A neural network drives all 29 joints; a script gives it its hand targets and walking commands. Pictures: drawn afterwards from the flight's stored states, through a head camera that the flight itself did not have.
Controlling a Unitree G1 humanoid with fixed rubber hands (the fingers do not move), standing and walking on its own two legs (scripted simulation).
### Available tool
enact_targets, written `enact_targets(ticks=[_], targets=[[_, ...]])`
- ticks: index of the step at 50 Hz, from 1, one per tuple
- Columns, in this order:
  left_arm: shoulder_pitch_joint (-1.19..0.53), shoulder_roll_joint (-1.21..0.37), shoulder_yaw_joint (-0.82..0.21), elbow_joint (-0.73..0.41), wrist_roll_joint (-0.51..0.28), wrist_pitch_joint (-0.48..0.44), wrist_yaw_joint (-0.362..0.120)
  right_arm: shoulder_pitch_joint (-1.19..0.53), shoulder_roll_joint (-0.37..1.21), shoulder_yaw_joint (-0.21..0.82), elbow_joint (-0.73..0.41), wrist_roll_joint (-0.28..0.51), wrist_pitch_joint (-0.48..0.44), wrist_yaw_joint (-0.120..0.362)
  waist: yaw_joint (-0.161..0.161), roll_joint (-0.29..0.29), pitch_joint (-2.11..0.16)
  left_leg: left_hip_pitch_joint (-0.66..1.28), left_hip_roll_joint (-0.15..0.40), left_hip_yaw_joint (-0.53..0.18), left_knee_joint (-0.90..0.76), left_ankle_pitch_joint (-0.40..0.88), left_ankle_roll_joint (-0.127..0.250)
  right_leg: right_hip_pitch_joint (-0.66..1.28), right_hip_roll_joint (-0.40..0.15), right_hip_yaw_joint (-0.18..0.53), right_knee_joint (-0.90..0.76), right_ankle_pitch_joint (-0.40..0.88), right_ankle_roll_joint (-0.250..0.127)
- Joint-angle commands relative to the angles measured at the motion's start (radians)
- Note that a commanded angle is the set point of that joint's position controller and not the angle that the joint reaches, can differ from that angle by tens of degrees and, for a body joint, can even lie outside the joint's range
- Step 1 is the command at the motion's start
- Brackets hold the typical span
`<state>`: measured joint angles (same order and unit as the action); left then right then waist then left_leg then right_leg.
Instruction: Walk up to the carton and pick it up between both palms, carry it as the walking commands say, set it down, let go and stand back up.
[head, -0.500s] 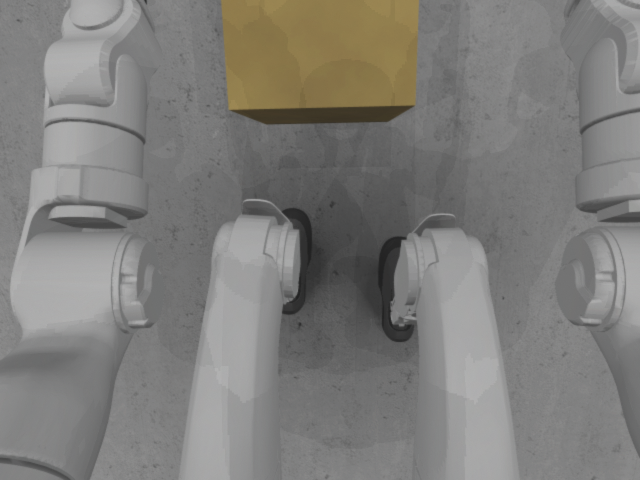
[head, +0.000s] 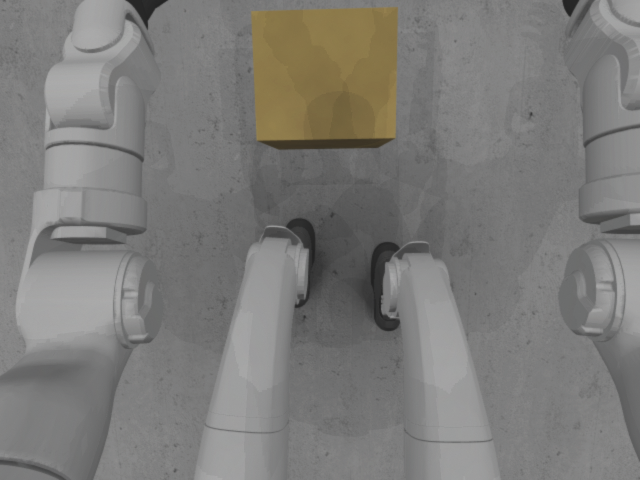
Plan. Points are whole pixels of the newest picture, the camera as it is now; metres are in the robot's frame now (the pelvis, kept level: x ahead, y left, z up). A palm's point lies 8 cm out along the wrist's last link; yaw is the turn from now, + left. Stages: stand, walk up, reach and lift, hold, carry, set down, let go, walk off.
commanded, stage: set down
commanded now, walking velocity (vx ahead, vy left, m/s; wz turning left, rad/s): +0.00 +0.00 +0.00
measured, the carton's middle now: (326, 92) +0.53 +0.06 -0.48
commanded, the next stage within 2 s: let go in 0.20 s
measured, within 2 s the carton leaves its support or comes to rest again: neither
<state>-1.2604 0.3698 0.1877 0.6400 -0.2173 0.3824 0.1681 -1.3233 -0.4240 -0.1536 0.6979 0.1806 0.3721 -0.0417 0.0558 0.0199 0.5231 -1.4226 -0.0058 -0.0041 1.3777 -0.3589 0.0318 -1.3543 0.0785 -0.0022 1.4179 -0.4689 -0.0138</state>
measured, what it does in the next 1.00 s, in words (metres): rises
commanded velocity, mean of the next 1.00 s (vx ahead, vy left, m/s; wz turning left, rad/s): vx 0.00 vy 0.00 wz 0.00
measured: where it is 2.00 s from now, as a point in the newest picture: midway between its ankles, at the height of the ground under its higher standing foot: (342, 289)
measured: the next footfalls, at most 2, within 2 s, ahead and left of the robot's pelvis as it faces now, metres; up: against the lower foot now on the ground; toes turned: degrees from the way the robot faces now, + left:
none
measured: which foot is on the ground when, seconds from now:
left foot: down 0.00-1.00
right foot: down 0.00-1.00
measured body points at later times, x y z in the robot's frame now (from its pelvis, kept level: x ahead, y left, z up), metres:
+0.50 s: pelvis +0.02 +0.00 +0.08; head +0.34 +0.02 +0.39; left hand +0.44 +0.26 -0.06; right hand +0.49 -0.21 -0.05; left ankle +0.14 +0.10 -0.57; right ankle +0.10 -0.11 -0.57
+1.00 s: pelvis +0.09 +0.01 +0.15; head +0.20 +0.02 +0.58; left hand +0.29 +0.27 +0.07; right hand +0.34 -0.23 +0.06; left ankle +0.14 +0.10 -0.57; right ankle +0.10 -0.11 -0.57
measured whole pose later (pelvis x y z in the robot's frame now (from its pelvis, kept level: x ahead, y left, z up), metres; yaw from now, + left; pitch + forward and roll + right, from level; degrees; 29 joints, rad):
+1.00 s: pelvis +0.09 +0.01 +0.15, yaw +2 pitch +4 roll -1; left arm 0.09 0.22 0.11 0.34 -0.09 0.12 -0.06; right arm 0.03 -0.24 -0.15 0.45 0.04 0.11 0.06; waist 0.06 0.02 0.17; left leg -0.50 -0.02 -0.02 0.69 -0.27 0.03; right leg -0.41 0.05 0.02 0.67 -0.34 -0.01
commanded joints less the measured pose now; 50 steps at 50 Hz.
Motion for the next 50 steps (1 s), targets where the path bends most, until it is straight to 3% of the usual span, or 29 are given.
enact_targets(ticks=[1,2,4,5,6,7,8,9,10,13,14,18,20,22,24,25,26,30,32,34,36,39,40,41,43,46,47,48,50], targets=[[-0.227,0.149,0.058,-0.296,0.058,-0.025,-0.007,-0.238,-0.262,-0.051,-0.131,-0.037,-0.031,0.019,-0.012,0.008,-2.128,1.116,-0.045,-0.059,-0.194,0.415,-0.040,0.307,0.020,-0.004,-0.291,0.207,-0.006],[-0.221,0.115,0.044,-0.285,0.045,-0.028,-0.011,-0.212,-0.265,-0.065,-0.109,-0.058,-0.037,0.026,-0.042,0.018,-2.145,1.140,-0.048,-0.054,-0.209,0.441,-0.049,0.335,0.022,-0.010,-0.317,0.234,-0.010],[-0.220,0.090,0.044,-0.192,0.065,-0.051,-0.017,-0.200,-0.249,-0.079,-0.036,-0.072,-0.062,0.035,-0.046,0.014,-2.008,1.092,-0.037,-0.064,-0.222,0.424,-0.044,0.263,0.019,-0.014,-0.339,0.210,-0.011],[-0.185,0.062,0.052,-0.036,0.097,-0.061,-0.030,-0.195,-0.183,-0.044,0.088,-0.068,-0.071,0.046,-0.027,0.005,-1.830,1.006,-0.031,-0.050,-0.255,0.327,-0.040,0.212,0.005,-0.014,-0.379,0.124,-0.013],[-0.198,0.078,0.082,-0.087,0.108,-0.086,-0.030,-0.238,-0.183,-0.051,-0.007,-0.078,-0.103,0.045,-0.007,-0.030,-1.906,1.015,-0.035,-0.059,-0.253,0.396,-0.034,0.259,0.009,-0.009,-0.372,0.200,-0.002],[-0.181,0.030,0.057,-0.075,0.107,-0.098,-0.037,-0.217,-0.213,-0.078,0.035,-0.096,-0.119,0.051,-0.041,0.008,-1.915,1.032,-0.031,-0.066,-0.279,0.417,-0.044,0.276,0.006,-0.019,-0.384,0.220,-0.009],[-0.191,0.034,0.064,-0.045,0.122,-0.102,-0.038,-0.256,-0.199,-0.082,0.048,-0.104,-0.125,0.054,-0.043,-0.025,-1.890,1.044,-0.027,-0.079,-0.274,0.371,-0.039,0.218,0.005,-0.029,-0.381,0.167,0.000],[-0.147,0.046,0.090,-0.032,0.145,-0.105,-0.034,-0.231,-0.199,-0.072,-0.002,-0.094,-0.129,0.055,-0.019,-0.014,-1.978,1.072,-0.036,-0.055,-0.280,0.400,-0.042,0.319,0.007,-0.025,-0.395,0.209,0.003],[-0.115,0.037,0.088,0.017,0.146,-0.102,-0.038,-0.159,-0.188,-0.073,0.106,-0.124,-0.122,0.050,-0.044,-0.033,-1.927,1.010,-0.040,-0.050,-0.274,0.391,-0.044,0.321,-0.002,-0.021,-0.393,0.205,0.003],[-0.126,0.076,0.112,-0.065,0.180,-0.108,-0.041,-0.179,-0.173,-0.055,-0.018,-0.093,-0.120,0.050,-0.004,-0.045,-2.027,1.068,-0.052,-0.044,-0.299,0.423,-0.031,0.411,0.010,-0.019,-0.410,0.257,0.015],[0.010,0.069,0.113,-0.002,0.183,-0.101,-0.048,-0.058,-0.171,-0.071,0.033,-0.110,-0.111,0.046,-0.009,-0.046,-2.045,1.091,-0.052,-0.044,-0.306,0.464,-0.022,0.441,0.009,-0.016,-0.410,0.297,0.019],[0.130,0.160,0.010,-0.492,0.162,-0.077,-0.084,0.140,-0.180,-0.065,-0.359,-0.122,-0.063,-0.018,-0.033,0.003,-2.392,1.337,-0.064,-0.036,-0.300,0.639,-0.030,0.724,0.018,0.019,-0.412,0.511,0.027],[0.277,0.138,-0.024,-0.514,0.164,-0.054,-0.105,0.294,-0.079,-0.003,-0.379,-0.109,-0.030,-0.016,-0.033,-0.019,-2.221,1.342,-0.058,-0.031,-0.344,0.575,-0.018,0.717,0.013,0.017,-0.458,0.456,0.032],[0.382,0.130,-0.040,-0.584,0.155,-0.042,-0.126,0.341,-0.071,0.015,-0.531,-0.074,-0.024,-0.005,-0.039,-0.043,-2.160,1.323,-0.050,-0.046,-0.356,0.573,-0.005,0.756,0.010,0.035,-0.480,0.494,0.029],[0.433,0.078,-0.080,-0.604,0.140,-0.046,-0.140,0.430,-0.049,0.033,-0.505,-0.067,-0.029,0.013,-0.061,-0.007,-1.967,1.294,-0.043,-0.048,-0.408,0.517,-0.014,0.730,0.003,0.034,-0.514,0.443,0.026],[0.512,0.064,-0.069,-0.618,0.150,-0.061,-0.151,0.516,-0.017,0.045,-0.496,-0.068,-0.033,0.020,-0.040,0.004,-1.947,1.305,-0.042,-0.053,-0.430,0.500,-0.013,0.765,0.001,0.040,-0.535,0.435,0.021],[0.571,0.047,-0.101,-0.654,0.125,-0.070,-0.159,0.567,-0.012,0.044,-0.585,-0.063,-0.050,0.029,-0.068,-0.010,-2.017,1.365,-0.035,-0.061,-0.425,0.512,-0.011,0.816,0.001,0.035,-0.542,0.456,0.022],[0.804,0.003,-0.090,-0.603,0.168,-0.127,-0.171,0.821,0.050,0.059,-0.481,-0.091,-0.100,0.049,-0.034,-0.014,-1.731,1.328,-0.017,-0.069,-0.497,0.420,-0.021,0.802,-0.017,0.046,-0.595,0.368,0.021],[0.818,-0.013,-0.094,-0.557,0.173,-0.161,-0.186,0.803,0.088,0.054,-0.448,-0.106,-0.137,0.055,-0.020,-0.009,-1.533,1.286,-0.025,-0.071,-0.536,0.379,-0.026,0.756,-0.019,0.044,-0.629,0.308,0.026],[0.912,-0.073,-0.124,-0.418,0.188,-0.178,-0.199,0.936,0.145,0.057,-0.294,-0.117,-0.161,0.075,-0.045,0.053,-1.320,1.251,-0.014,-0.072,-0.572,0.333,-0.031,0.667,-0.030,0.034,-0.676,0.251,0.016],[0.946,-0.055,-0.109,-0.363,0.185,-0.193,-0.198,0.916,0.123,0.045,-0.305,-0.152,-0.192,0.085,-0.055,-0.016,-1.161,1.219,0.008,-0.077,-0.608,0.174,-0.028,0.617,-0.033,0.024,-0.702,0.108,0.017],[1.079,-0.073,-0.102,-0.289,0.211,-0.211,-0.206,1.022,0.142,0.034,-0.266,-0.185,-0.223,0.098,-0.049,-0.019,-0.971,1.165,0.004,-0.051,-0.695,0.031,-0.031,0.693,-0.049,0.020,-0.771,0.021,0.009],[1.129,-0.080,-0.113,-0.317,0.208,-0.219,-0.207,1.109,0.149,0.026,-0.247,-0.192,-0.231,0.098,-0.073,-0.017,-0.969,1.212,0.008,-0.050,-0.713,0.056,-0.033,0.725,-0.051,0.023,-0.790,0.040,0.007],[1.177,-0.086,-0.099,-0.285,0.223,-0.220,-0.209,1.158,0.154,0.045,-0.201,-0.194,-0.235,0.100,-0.055,-0.010,-0.888,1.201,0.008,-0.047,-0.739,0.054,-0.031,0.725,-0.056,0.021,-0.812,0.028,0.006],[1.292,-0.089,-0.124,-0.342,0.231,-0.252,-0.213,1.247,0.157,0.042,-0.299,-0.192,-0.274,0.109,-0.048,0.034,-0.956,1.327,-0.003,-0.041,-0.756,0.181,-0.043,0.812,-0.047,0.015,-0.843,0.134,0.000],[1.383,-0.080,-0.137,-0.423,0.227,-0.291,-0.226,1.373,0.148,0.079,-0.390,-0.194,-0.305,0.105,-0.082,-0.030,-0.938,1.402,-0.014,-0.037,-0.777,0.305,-0.023,0.937,-0.046,0.022,-0.887,0.275,0.010],[1.296,-0.082,-0.120,-0.452,0.226,-0.305,-0.222,1.295,0.142,0.080,-0.392,-0.183,-0.317,0.109,-0.057,-0.007,-0.861,1.380,-0.010,-0.043,-0.789,0.292,-0.030,0.893,-0.050,0.019,-0.893,0.241,0.006],[1.349,-0.080,-0.122,-0.452,0.225,-0.307,-0.229,1.352,0.131,0.072,-0.419,-0.190,-0.320,0.117,-0.082,-0.016,-0.857,1.426,-0.010,-0.043,-0.803,0.332,-0.028,0.914,-0.051,0.023,-0.915,0.268,0.007],[1.397,-0.071,-0.133,-0.484,0.222,-0.326,-0.236,1.413,0.143,0.123,-0.441,-0.161,-0.335,0.118,-0.061,-0.029,-0.822,1.428,-0.019,-0.038,-0.806,0.375,-0.023,0.971,-0.056,0.033,-0.937,0.339,0.007]])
